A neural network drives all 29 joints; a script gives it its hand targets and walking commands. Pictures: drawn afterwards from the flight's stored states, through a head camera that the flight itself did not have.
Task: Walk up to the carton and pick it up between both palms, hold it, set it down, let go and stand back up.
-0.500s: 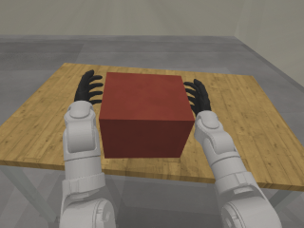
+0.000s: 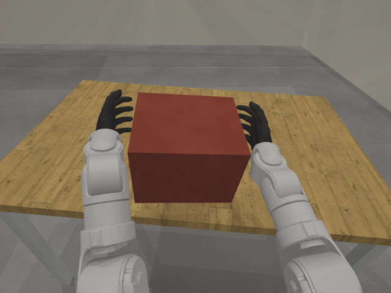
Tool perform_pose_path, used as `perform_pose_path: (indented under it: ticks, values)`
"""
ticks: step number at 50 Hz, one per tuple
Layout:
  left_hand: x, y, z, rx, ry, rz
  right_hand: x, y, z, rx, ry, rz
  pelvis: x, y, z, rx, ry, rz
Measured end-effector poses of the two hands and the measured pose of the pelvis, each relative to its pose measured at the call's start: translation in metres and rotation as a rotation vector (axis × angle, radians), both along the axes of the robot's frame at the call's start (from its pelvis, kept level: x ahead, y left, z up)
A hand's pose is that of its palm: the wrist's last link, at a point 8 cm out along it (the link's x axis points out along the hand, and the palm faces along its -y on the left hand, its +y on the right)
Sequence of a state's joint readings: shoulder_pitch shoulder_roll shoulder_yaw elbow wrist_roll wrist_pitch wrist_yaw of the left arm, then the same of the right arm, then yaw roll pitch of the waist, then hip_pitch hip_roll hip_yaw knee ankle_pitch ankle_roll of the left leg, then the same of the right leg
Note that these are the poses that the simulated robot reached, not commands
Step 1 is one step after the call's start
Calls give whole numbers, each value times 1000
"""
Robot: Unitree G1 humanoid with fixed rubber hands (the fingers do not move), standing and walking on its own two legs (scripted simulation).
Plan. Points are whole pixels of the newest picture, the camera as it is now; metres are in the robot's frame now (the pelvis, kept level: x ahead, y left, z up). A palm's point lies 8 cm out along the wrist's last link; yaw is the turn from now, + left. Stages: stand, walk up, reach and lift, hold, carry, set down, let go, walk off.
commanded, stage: set down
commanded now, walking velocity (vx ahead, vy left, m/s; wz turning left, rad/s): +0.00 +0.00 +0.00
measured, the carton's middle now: (185, 148) +0.37 +0.01 +0.15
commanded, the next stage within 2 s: none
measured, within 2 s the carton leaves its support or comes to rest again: neither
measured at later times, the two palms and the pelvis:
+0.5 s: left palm (111, 146) +0.38 +0.16 +0.16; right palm (249, 142) +0.38 -0.13 +0.15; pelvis +0.02 +0.00 +0.00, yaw +1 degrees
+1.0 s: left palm (118, 147) +0.40 +0.15 +0.14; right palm (248, 143) +0.39 -0.14 +0.14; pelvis +0.05 +0.00 +0.00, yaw +1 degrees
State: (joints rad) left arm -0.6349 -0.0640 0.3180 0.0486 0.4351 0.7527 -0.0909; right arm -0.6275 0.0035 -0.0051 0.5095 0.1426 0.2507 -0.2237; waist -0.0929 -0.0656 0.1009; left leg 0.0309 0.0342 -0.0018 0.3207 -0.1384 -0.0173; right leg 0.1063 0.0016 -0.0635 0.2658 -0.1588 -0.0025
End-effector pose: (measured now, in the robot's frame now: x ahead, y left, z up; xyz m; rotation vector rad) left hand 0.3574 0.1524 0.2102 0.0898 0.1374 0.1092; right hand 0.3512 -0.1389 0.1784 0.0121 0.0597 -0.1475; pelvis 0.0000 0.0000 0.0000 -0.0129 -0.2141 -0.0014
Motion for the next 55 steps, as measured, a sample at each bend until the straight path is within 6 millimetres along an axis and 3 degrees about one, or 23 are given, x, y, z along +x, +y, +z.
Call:
perform_pose_path:
  ticks: [14, 19, 26, 29, 41, 55]
  values:
    - [7, 1, 18, 29, -95, 1, 12, 3, 5, -4, -100, 5, 8, 1, -1, 7, -3, 4]
    - [15, 5, -3, 34, -70, 3, 21, 5, -7, -10, -119, 9, 12, 0, 0, 7, -1, 10]
    - [22, 8, -61, 31, 37, 22, 30, 7, -30, -13, -136, 24, 23, -2, 0, 5, 27, 16]
    - [24, 7, -77, 26, 57, 35, 33, 8, -36, -10, -142, 29, 29, -3, 0, 3, 48, 18]
    - [42, 0, -69, 45, 41, 14, 42, 1, -33, 8, -153, -4, 50, -2, -1, 5, 43, 25]
    - [43, 4, -83, 24, 83, 17, 44, 5, -47, -8, -107, 0, 41, 4, 0, 5, 63, 8]
